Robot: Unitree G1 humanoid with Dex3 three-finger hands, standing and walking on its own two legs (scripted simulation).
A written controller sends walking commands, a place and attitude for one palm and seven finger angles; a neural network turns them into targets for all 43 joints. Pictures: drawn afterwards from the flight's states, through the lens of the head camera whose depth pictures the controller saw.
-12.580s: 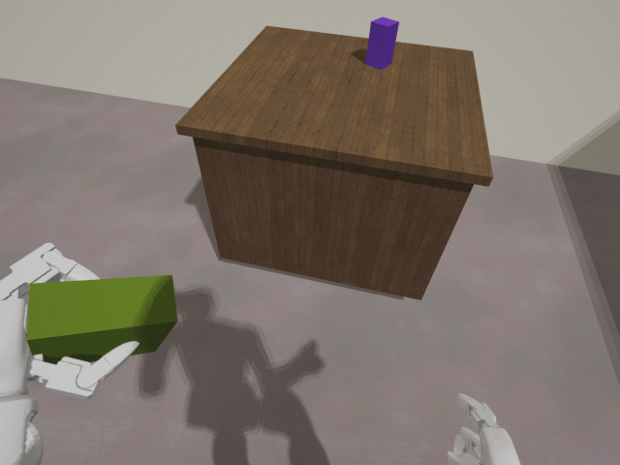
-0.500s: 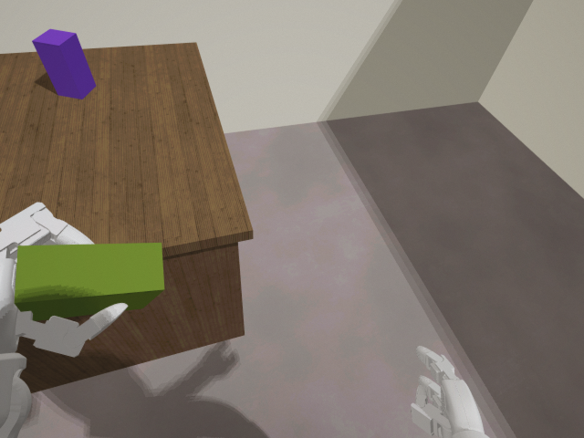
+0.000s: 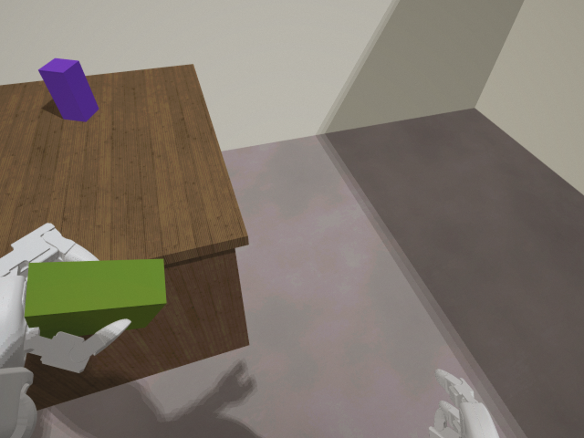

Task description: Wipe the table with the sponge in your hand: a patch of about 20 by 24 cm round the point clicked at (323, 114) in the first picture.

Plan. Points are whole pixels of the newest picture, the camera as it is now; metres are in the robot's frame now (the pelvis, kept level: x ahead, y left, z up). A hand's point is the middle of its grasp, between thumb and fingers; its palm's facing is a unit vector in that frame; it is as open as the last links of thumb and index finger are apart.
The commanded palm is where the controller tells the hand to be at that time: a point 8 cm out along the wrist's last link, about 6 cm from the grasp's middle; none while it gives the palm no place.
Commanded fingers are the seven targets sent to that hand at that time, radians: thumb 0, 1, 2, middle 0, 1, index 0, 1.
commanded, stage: shuffle to correct the standing spot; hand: left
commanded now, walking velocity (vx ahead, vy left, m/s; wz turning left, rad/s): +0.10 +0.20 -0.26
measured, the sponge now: (116, 299) +0.23 +0.21 +0.13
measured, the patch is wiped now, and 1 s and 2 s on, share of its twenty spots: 0.00 0.00 0.00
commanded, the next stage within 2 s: none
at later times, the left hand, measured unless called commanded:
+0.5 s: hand (47, 283) +0.23 +0.28 +0.15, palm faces +0.36 -0.84 -0.40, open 9.2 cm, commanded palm +0.18 +0.32 +0.17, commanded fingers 0.00 0.10 1.30 -1.20 -1.60 -1.20 -1.60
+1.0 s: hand (4, 249) +0.27 +0.34 +0.16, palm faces +0.32 -0.82 -0.47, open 9.2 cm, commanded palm +0.21 +0.39 +0.17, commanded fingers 0.00 0.10 1.30 -1.20 -1.60 -1.20 -1.60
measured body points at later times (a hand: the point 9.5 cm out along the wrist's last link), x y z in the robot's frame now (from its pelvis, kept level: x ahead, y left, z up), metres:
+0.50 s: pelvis +0.01 +0.04 -0.03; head +0.02 +0.05 +0.42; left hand +0.21 +0.32 +0.17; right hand +0.18 -0.20 -0.09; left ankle -0.02 +0.09 -0.74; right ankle +0.04 -0.10 -0.73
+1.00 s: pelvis +0.03 +0.12 -0.02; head +0.05 +0.11 +0.43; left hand +0.24 +0.38 +0.19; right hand +0.18 -0.15 -0.10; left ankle +0.09 +0.29 -0.74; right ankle +0.03 -0.04 -0.74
